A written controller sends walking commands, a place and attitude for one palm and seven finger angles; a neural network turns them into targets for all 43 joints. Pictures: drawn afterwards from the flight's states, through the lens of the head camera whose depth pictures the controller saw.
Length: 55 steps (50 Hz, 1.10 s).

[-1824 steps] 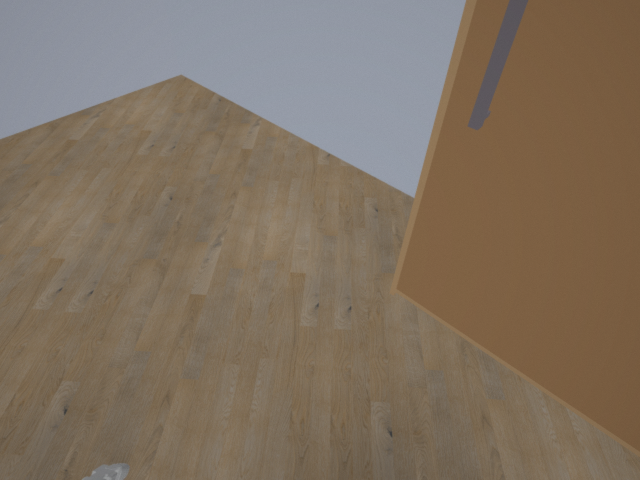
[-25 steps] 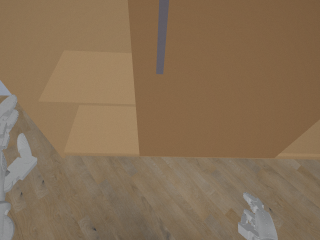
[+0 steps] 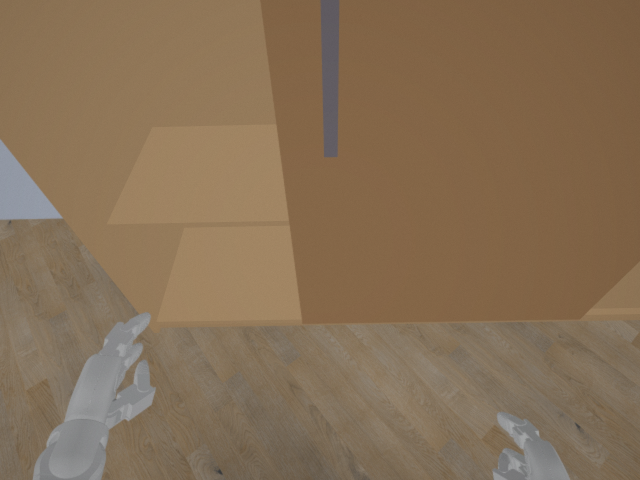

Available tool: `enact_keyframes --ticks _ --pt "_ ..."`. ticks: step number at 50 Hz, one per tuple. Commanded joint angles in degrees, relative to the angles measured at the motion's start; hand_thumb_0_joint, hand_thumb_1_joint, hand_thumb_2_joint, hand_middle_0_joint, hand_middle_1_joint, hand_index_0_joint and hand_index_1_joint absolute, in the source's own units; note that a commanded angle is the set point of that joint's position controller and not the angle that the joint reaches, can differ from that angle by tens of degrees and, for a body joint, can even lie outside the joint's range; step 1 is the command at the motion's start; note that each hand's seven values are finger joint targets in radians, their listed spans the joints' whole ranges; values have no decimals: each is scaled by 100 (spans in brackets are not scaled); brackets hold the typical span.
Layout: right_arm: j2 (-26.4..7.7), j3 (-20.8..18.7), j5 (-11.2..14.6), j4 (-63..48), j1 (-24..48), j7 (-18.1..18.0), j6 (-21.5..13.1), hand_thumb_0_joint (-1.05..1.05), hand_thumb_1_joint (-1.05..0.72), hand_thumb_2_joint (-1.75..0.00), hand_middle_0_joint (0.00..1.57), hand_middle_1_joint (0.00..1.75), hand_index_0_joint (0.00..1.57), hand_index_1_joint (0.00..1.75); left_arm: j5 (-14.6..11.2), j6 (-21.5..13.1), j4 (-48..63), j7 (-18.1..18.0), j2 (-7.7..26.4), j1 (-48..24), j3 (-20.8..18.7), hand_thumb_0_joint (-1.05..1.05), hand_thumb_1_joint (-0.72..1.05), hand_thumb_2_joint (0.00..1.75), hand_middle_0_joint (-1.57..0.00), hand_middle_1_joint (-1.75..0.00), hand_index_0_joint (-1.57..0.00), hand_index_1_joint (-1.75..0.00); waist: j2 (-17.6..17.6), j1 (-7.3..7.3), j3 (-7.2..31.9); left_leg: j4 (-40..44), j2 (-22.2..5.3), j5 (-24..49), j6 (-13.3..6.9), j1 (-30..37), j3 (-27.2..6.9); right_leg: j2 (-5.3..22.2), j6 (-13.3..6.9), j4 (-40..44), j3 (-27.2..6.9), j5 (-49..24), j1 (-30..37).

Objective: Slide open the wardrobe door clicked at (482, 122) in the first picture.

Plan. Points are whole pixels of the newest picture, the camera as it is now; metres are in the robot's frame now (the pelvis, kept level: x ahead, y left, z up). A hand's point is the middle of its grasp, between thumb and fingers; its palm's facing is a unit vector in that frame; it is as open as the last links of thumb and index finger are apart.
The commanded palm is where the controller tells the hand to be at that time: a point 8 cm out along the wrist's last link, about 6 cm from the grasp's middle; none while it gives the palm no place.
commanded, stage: let the arm hang, fingers relaxed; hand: left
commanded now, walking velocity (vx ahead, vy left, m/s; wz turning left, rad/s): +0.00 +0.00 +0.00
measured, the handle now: (329, 75) +0.65 +0.02 +0.17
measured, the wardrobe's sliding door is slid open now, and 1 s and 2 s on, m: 0.50 0.50 0.50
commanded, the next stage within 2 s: look to check the result in 0.98 s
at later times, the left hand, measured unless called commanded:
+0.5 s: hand out of the picture -0.05 +0.21 -0.16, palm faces -0.01 -0.97 -0.26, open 7.3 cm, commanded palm none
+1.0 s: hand out of the picture -0.04 +0.19 -0.17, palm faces +0.00 -0.98 -0.18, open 7.4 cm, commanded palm none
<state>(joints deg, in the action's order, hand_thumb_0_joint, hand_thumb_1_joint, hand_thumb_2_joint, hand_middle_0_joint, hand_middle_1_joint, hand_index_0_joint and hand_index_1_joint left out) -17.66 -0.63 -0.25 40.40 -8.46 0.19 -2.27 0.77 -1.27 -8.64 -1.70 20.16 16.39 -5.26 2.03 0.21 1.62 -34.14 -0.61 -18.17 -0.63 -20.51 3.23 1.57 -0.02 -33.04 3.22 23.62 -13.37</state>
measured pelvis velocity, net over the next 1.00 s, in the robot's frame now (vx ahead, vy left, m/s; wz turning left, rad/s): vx -0.05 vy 0.02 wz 0.00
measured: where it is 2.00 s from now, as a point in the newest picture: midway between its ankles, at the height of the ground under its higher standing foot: outside the picture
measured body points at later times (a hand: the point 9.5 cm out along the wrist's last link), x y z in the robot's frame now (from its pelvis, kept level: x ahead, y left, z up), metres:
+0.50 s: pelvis -0.05 +0.01 +0.01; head -0.02 +0.00 +0.46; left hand -0.05 +0.26 -0.14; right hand -0.03 -0.23 -0.15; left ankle -0.01 +0.11 -0.73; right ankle -0.08 -0.11 -0.73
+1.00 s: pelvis -0.05 +0.02 +0.01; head -0.02 +0.02 +0.46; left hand -0.04 +0.24 -0.15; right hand -0.03 -0.21 -0.14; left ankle -0.01 +0.11 -0.73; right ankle -0.08 -0.11 -0.73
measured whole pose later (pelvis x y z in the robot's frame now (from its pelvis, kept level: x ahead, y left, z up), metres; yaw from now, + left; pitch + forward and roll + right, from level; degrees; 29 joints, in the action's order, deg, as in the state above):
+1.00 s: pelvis -0.05 +0.02 +0.01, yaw +0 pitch +1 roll +0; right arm -9.3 -0.5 -1.4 62.3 -13.3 -1.6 1.1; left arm 1.1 0.5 -63.1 -1.0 9.3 14.1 -0.4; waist -0.2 0.7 -2.8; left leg -26.4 0.2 -10.2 -2.2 -16.9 3.7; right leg 2.1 1.2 -25.7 3.0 16.1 -10.2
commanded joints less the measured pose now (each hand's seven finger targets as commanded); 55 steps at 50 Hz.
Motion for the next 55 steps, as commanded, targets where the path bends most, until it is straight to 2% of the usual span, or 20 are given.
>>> enact_keyframes --ticks 1,2,3,4,6,8,9,11,13,15,16,19,21,24,29,33,39,49,55 --pt "-556 -147 -144 -264 -102 -10 36 0 -90 -90 20 30 20 30 62 48 -1517 131 286 99 222 0 90 90 -20 -30 -20 -30 -946 -13 349 307 -637 2030 -198 193 -753 581 -175 303 -440 -2025 93" --pt "-540 -148 -168 -191 -218 -19 68 0 -90 -90 20 30 20 30 54 74 -1806 118 338 -3 233 0 90 90 -20 -30 -20 -30 -850 41 507 276 -541 2341 -164 222 -682 679 -186 148 -419 -2590 323" --pt "-528 -143 -190 -58 -218 -55 108 0 -90 -90 20 30 20 30 48 89 -2133 85 344 -83 252 0 90 90 -20 -30 -20 -30 -1101 35 609 206 -475 2423 -112 307 -577 689 -211 131 -506 -2894 426" --pt "-498 -144 -184 68 -183 -78 136 0 -90 -90 20 30 20 30 35 102 -2438 69 291 -152 282 0 90 90 -20 -30 -20 -30 -1105 37 585 185 -421 2316 -71 470 -487 750 -246 212 -566 -2995 333" --pt "-459 -102 -184 243 -206 -106 184 0 -90 -90 20 30 20 30 13 137 -2858 50 289 -262 329 0 90 90 -20 -30 -20 -30 -489 68 452 389 -421 2352 -70 677 -515 662 -212 307 -525 -2686 260" --pt "-365 -59 -180 511 -179 -126 194 0 -90 -90 20 30 20 30 -14 147 -3279 42 171 -199 344 0 90 90 -20 -30 -20 -30 193 6 402 556 -480 2460 -135 690 -559 535 -129 389 -504 -2377 395" --pt "-312 -55 -170 622 -197 -141 198 0 -90 -90 20 30 20 30 -23 144 -3487 40 139 -131 343 0 90 90 -20 -30 -20 -30 363 -3 373 566 -468 2390 -137 717 -541 508 -125 476 -503 -2282 430" --pt "-241 -69 -157 812 -300 -174 218 0 -90 -90 20 30 20 30 -4 134 -3796 30 29 -40 310 0 90 90 -20 -30 -20 -30 368 2 355 566 -466 2166 -144 801 -543 483 -156 660 -490 -2145 447" --pt "-145 -85 -152 999 -405 -188 248 0 -90 -90 20 30 20 30 -15 150 -4042 31 -56 -29 308 0 90 90 -20 -30 -20 -30 591 22 290 680 -498 1755 -163 775 -580 469 -176 781 -455 -1851 417" --pt "-125 -87 -141 1158 -460 -192 280 0 -90 -90 20 30 20 30 -23 159 -4264 47 -105 -36 329 0 90 90 -20 -30 -20 -30 500 28 57 882 -522 1177 -174 639 -663 417 -195 955 -455 -1362 313" --pt "-129 -99 -131 1189 -483 -196 302 0 -90 -90 20 30 20 30 -8 165 -4361 51 -117 -59 337 0 90 90 -20 -30 -20 -30 237 24 -103 939 -541 963 -176 604 -698 385 -186 1055 -417 -1140 221" --pt "-101 -110 -132 1394 -577 -193 331 0 -90 -90 20 30 20 30 -5 172 -4620 63 -183 -64 366 0 90 90 -20 -30 -20 -30 -55 53 -365 1122 -535 426 -171 514 -716 379 -215 1224 -477 -665 9" --pt "-75 -113 -130 1478 -634 -180 343 0 -90 -90 20 30 20 30 3 160 -4753 58 -186 -9 378 0 90 90 -20 -30 -20 -30 -314 40 -439 1176 -499 202 -167 540 -698 395 -221 1346 -510 -379 -117" --pt "-15 -108 -140 1625 -730 -166 347 0 -90 -90 20 30 20 30 -4 156 -4890 55 -216 -8 397 0 90 90 -20 -30 -20 -30 -478 70 -500 1207 -468 70 -161 600 -649 426 -229 1418 -550 -131 -312" --pt "82 -99 -135 1785 -776 -157 322 0 -90 -90 20 30 20 30 4 137 -5056 41 -278 59 406 0 90 90 -20 -30 -20 -30 -479 60 -579 1315 -473 111 -170 563 -644 400 -188 1400 -546 -161 -363" --pt "137 -80 -133 1883 -756 -160 285 0 -90 -90 20 30 20 30 3 122 -5140 31 -336 136 398 0 90 90 -20 -30 -20 -30 -151 23 -498 1409 -495 202 -188 545 -689 380 -165 1304 -518 -399 -239" --pt "176 -84 -127 1936 -708 -180 249 0 -90 -90 20 30 20 30 9 109 -5230 27 -428 183 388 0 90 90 -20 -30 -20 -30 39 -1 -459 1502 -511 288 -195 486 -715 362 -132 1231 -450 -683 -67" --pt "191 -87 -115 2005 -703 -198 228 0 -90 -90 20 30 20 30 7 85 -5309 13 -501 124 383 0 90 90 -20 -30 -20 -30 -60 25 -356 1445 -545 688 -207 656 -729 383 -112 1234 -400 -957 29" --pt "174 -81 -97 2075 -701 -207 191 0 -90 -90 20 30 20 30 -1 59 -5356 -3 -499 152 391 0 90 90 -20 -30 -20 -30 -220 23 -126 1304 -560 1334 -223 942 -663 436 -83 1195 -386 -1384 178"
